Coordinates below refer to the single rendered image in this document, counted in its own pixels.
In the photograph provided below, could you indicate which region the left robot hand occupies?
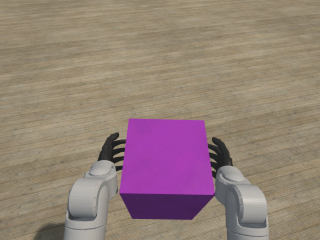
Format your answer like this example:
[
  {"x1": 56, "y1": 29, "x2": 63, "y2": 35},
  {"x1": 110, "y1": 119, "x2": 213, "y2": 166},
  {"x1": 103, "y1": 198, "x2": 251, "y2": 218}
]
[{"x1": 97, "y1": 132, "x2": 126, "y2": 171}]

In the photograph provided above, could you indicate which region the robot left forearm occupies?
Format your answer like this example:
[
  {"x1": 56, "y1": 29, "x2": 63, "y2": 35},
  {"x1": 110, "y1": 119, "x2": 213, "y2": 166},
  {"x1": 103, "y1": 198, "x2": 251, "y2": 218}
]
[{"x1": 63, "y1": 160, "x2": 118, "y2": 240}]

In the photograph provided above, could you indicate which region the carton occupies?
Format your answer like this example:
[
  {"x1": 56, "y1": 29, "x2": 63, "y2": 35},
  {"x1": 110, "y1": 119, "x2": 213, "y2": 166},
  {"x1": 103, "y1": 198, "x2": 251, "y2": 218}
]
[{"x1": 119, "y1": 118, "x2": 215, "y2": 220}]

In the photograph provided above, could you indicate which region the robot right forearm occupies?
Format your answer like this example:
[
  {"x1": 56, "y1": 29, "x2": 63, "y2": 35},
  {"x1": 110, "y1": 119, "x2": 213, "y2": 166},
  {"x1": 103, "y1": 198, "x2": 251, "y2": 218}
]
[{"x1": 215, "y1": 165, "x2": 269, "y2": 240}]

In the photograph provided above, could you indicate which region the right robot hand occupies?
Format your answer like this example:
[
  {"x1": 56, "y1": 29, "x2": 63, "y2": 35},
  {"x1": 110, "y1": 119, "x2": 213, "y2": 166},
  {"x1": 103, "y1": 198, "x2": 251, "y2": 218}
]
[{"x1": 208, "y1": 137, "x2": 233, "y2": 179}]

